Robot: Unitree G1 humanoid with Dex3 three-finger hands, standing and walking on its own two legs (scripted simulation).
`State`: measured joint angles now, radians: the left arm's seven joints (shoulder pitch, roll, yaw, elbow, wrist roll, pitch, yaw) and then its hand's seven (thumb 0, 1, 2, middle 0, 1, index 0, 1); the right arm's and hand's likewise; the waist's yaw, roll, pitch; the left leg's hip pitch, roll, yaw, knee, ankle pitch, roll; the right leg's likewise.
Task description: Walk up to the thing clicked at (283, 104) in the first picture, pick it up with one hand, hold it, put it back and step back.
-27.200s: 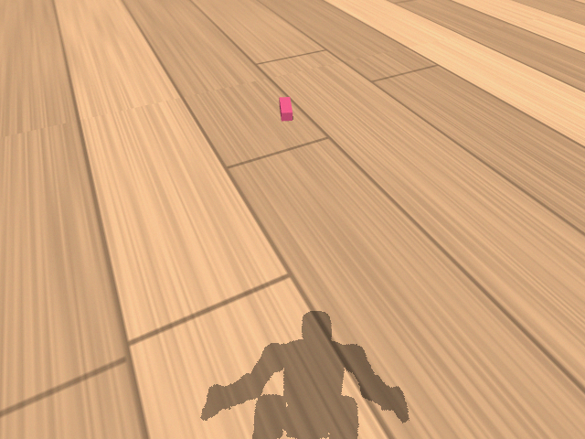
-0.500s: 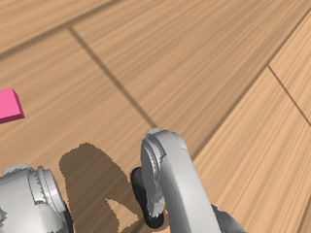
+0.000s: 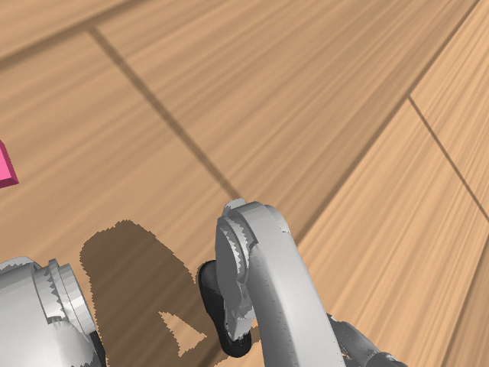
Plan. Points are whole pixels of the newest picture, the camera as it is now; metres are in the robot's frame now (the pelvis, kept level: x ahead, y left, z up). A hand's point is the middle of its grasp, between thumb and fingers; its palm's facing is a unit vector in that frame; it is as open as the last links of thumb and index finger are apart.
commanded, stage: rest palm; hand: left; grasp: from above
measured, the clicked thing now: out of the picture +0.44 +0.34 -0.27
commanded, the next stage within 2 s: close in 0.52 s
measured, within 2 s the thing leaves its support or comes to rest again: neither
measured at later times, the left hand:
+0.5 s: hand out of the picture +0.42 +0.33 -0.25, palm faces -0.45 -0.15 -0.88, open 14.2 cm
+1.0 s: hand out of the picture +0.43 +0.33 -0.25, palm faces -0.45 -0.15 -0.88, open 13.1 cm
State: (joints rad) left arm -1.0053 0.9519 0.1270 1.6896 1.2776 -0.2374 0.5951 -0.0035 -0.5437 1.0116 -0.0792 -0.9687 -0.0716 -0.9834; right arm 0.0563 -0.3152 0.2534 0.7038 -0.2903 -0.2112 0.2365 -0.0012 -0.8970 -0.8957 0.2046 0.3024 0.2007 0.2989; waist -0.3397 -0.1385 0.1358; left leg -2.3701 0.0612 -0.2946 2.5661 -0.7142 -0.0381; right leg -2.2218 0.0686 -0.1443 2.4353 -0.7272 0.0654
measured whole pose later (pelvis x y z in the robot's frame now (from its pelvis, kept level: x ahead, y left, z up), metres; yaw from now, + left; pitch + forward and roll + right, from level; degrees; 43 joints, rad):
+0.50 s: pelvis +0.00 +0.00 +0.00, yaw -1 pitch +26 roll -14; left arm -1.03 0.99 0.09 1.75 1.28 -0.23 0.63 0.00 -0.52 0.99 -0.08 -0.99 -0.08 -1.00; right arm 0.05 -0.33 0.29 0.70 -0.30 -0.24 0.25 0.00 -0.90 -0.90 0.20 0.30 0.20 0.30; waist -0.36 -0.15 0.16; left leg -2.36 0.06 -0.31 2.58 -0.71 -0.03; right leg -2.21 0.08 -0.16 2.43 -0.71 0.07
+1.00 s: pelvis +0.00 +0.00 +0.00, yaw -1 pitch +26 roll -14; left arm -1.03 1.01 0.09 1.75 1.27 -0.23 0.63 0.00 -0.34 0.87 -0.18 -0.96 -0.20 -0.94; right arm 0.04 -0.33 0.31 0.68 -0.31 -0.25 0.26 0.00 -0.89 -0.89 0.20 0.30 0.20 0.30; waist -0.36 -0.16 0.17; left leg -2.36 0.06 -0.32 2.58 -0.71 -0.03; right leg -2.20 0.08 -0.16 2.42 -0.71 0.08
